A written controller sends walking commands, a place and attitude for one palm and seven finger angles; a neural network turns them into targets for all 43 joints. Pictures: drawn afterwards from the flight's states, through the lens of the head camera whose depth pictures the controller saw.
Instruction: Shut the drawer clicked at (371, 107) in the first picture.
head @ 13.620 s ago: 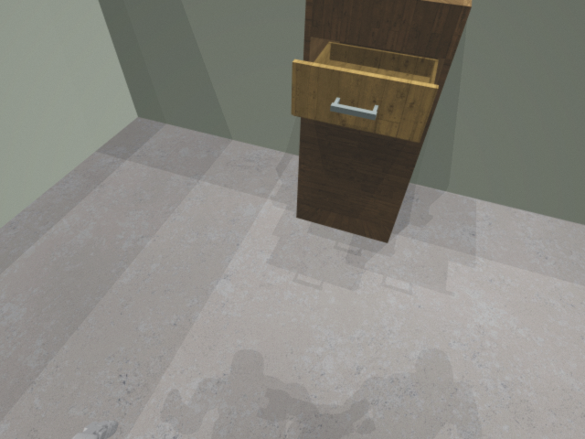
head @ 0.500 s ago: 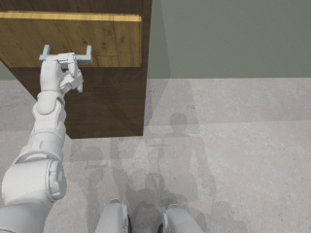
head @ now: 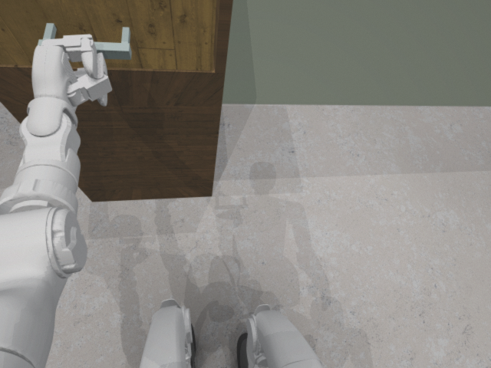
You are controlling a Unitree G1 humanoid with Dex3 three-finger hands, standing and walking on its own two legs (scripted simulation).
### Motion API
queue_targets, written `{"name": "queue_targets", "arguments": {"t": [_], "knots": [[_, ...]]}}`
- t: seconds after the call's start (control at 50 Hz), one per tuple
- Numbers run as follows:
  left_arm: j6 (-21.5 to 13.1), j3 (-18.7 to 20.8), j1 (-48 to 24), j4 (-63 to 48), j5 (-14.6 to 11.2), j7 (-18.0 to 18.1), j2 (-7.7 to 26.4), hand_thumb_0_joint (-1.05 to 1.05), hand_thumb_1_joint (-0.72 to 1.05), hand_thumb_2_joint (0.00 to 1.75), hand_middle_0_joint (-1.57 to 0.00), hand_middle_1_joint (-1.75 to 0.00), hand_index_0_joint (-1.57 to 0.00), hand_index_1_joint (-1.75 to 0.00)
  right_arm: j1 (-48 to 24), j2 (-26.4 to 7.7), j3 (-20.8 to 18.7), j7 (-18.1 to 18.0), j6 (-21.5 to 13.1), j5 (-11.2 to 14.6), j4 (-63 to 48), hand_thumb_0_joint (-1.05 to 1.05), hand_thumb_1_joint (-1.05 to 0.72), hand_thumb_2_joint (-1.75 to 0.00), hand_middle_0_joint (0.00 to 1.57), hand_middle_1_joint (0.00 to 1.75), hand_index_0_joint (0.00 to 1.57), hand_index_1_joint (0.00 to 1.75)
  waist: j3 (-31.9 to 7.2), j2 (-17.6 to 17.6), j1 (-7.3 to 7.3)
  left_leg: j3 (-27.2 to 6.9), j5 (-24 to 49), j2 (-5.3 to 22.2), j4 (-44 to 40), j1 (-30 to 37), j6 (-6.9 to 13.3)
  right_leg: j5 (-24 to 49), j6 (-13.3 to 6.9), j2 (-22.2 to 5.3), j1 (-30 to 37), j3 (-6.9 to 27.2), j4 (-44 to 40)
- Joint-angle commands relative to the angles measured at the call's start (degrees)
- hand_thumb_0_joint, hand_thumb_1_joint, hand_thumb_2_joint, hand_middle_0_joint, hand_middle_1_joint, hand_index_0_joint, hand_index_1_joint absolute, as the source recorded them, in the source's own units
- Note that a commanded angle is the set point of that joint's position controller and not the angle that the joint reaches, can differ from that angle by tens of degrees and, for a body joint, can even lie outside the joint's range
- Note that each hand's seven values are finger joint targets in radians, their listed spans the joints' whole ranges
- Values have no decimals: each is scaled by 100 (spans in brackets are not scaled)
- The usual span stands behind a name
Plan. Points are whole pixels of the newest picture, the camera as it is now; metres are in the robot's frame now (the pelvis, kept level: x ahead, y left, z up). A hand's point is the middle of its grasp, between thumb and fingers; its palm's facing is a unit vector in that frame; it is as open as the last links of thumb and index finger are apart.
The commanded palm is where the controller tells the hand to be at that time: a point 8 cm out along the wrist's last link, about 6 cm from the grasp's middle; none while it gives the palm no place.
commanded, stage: push the drawer shut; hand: left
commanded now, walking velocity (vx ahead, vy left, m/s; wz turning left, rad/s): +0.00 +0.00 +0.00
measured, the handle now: (87, 41) +0.61 +0.20 +0.08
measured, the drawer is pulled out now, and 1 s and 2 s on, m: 0.00 0.00 0.00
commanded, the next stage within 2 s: pull the fist back off the drawer in 0.18 s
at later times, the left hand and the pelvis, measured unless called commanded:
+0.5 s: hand (104, 75) +0.54 +0.17 +0.08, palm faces +0.02 -1.00 -0.05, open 3.2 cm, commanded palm +0.56 +0.18 +0.08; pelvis -0.03 +0.01 -0.01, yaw +0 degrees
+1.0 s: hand (111, 79) +0.54 +0.16 +0.08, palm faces +0.04 -1.00 -0.02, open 3.2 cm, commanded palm +0.51 +0.19 +0.08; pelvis +0.01 +0.01 +0.01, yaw -1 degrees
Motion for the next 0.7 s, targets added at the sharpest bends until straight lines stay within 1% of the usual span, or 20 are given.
{"name": "queue_targets", "arguments": {"t": [0.0,0.04,0.06,0.12,0.14,0.2,0.22,0.24,0.26,0.32,0.34,0.4,0.42,0.44,0.5,0.54,0.6,0.64,0.66,0.68], "knots": [[-358,-232,-4178,-1588,-15,194,944,0,90,90,-140,-160,-140,-160,1189,-1184,-399,-116,-164,-31,-114,0,-90,-90,20,30,20,30,-2827,1382,-693,-692,500,-1,-712,3762,15,573,38,86,-784,482,-1044],[-286,-198,-4247,-1533,-37,243,1033,0,90,90,-140,-160,-140,-160,1181,-1233,-377,-138,-235,-33,-98,0,-90,-90,20,30,20,30,-2666,1297,-740,-742,112,24,-796,3646,25,408,52,77,-851,484,-1083],[-286,-183,-4345,-1551,-27,272,1091,0,90,90,-140,-160,-140,-160,1201,-1250,-361,-145,-265,-43,-95,0,-90,-90,20,30,20,30,-2708,1407,-746,-789,72,18,-822,3669,26,379,33,71,-915,464,-1036],[-203,-364,-4450,-1497,2,326,909,0,90,90,-140,-160,-140,-160,1179,-1268,-349,-173,-353,-33,-68,0,-90,-90,20,30,20,30,-2722,1376,-829,-881,-246,57,-908,3706,17,269,52,52,-1069,445,-1042],[-193,-341,-4504,-1531,8,355,975,0,90,90,-140,-160,-140,-160,1173,-1278,-339,-181,-395,-44,-44,0,-90,-90,20,30,20,30,-2702,1494,-816,-900,-341,66,-947,3723,5,234,47,42,-1107,439,-1029],[-195,-457,-4674,-1633,10,430,829,0,90,90,-140,-160,-140,-160,1191,-1291,-341,-196,-485,-52,-1,0,-90,-90,20,30,20,30,-2853,1600,-871,-1005,-354,96,-1000,3946,-11,273,42,28,-1256,415,-998],[-186,-381,-4664,-1595,15,459,929,0,90,90,-140,-160,-140,-160,1206,-1301,-336,-196,-511,-63,12,0,-90,-90,20,30,20,30,-2855,1501,-846,-1008,-394,92,-999,3893,-16,253,42,28,-1205,409,-999],[-144,-473,-4614,-1463,25,470,815,0,90,90,-140,-160,-140,-160,1187,-1302,-326,-187,-534,-47,9,0,-90,-90,20,30,20,30,-2709,1465,-883,-1018,-561,92,-1038,3814,-18,174,45,32,-1265,405,-1020],[-140,-401,-4616,-1410,-7,485,872,0,90,90,-140,-160,-140,-160,1190,-1322,-316,-188,-565,-59,18,0,-90,-90,20,30,20,30,-2662,1403,-895,-1039,-647,86,-1054,3746,-4,129,44,24,-1279,405,-1022],[-115,-388,-4619,-1374,56,513,958,0,90,90,-140,-160,-140,-160,1189,-1342,-303,-190,-587,-69,3,0,-90,-90,20,30,20,30,-2603,1359,-856,-1074,-831,86,-1118,3651,-21,52,36,6,-1265,386,-982],[-100,-433,-4592,-1359,41,516,848,0,90,90,-140,-160,-140,-160,1170,-1325,-309,-180,-600,-67,-13,0,-90,-90,20,30,20,30,-2600,1391,-854,-1051,-800,61,-1109,3661,-19,80,33,4,-1256,388,-1007],[-149,-223,-4629,-1403,73,531,1140,0,90,90,-140,-160,-140,-160,1215,-1350,-308,-169,-593,-92,-37,0,-90,-90,20,30,20,30,-2752,1420,-771,-1088,-715,68,-1071,3687,-37,115,10,0,-1232,376,-929],[-124,-314,-4537,-1300,75,525,975,0,90,90,-140,-160,-140,-160,1201,-1335,-315,-155,-588,-86,-60,0,-90,-90,20,30,20,30,-2692,1326,-800,-1077,-736,51,-1059,3641,-26,107,17,4,-1240,383,-953],[-116,-298,-4488,-1267,71,526,954,0,90,90,-140,-160,-140,-160,1203,-1327,-313,-141,-584,-93,-68,0,-90,-90,20,30,20,30,-2591,1280,-773,-1063,-797,46,-1063,3558,-31,78,17,4,-1219,373,-953],[-131,-357,-4475,-1302,88,518,845,0,90,90,-140,-160,-140,-160,1194,-1331,-330,-110,-556,-109,-92,0,-90,-90,20,30,20,30,-2580,1347,-757,-1124,-824,50,-1077,3627,-41,94,4,-9,-1319,349,-895],[-123,-245,-4362,-1321,99,522,957,0,90,90,-140,-160,-140,-160,1221,-1353,-350,-96,-525,-114,-97,0,-90,-90,20,30,20,30,-2674,1286,-701,-1133,-752,60,-1065,3649,-48,136,5,-14,-1256,347,-883],[-109,-294,-4176,-1358,66,485,770,0,90,90,-140,-160,-140,-160,1224,-1332,-378,-57,-493,-116,-122,0,-90,-90,20,30,20,30,-2807,1337,-631,-1156,-532,64,-1039,3824,-59,242,4,-21,-1264,332,-865],[-109,-266,-4038,-1506,23,464,762,0,90,90,-140,-160,-140,-160,1217,-1315,-389,-38,-457,-106,-146,0,-90,-90,20,30,20,30,-2841,1268,-563,-1069,-376,45,-1026,3807,-49,302,8,-10,-1060,344,-907],[-151,-151,-3887,-1588,1,448,830,0,90,90,-140,-160,-140,-160,1246,-1320,-409,-20,-444,-117,-165,0,-90,-90,20,30,20,30,-2982,1365,-464,-1091,-210,52,-1034,3981,-74,374,-18,-9,-1017,319,-855],[-156,-232,-3685,-1633,-1,422,700,0,90,90,-140,-160,-140,-160,1193,-1302,-419,-3,-410,-91,-211,0,-90,-90,20,30,20,30,-3028,1381,-391,-1085,-155,58,-1062,4048,-96,405,-19,-11,-1006,319,-868]]}}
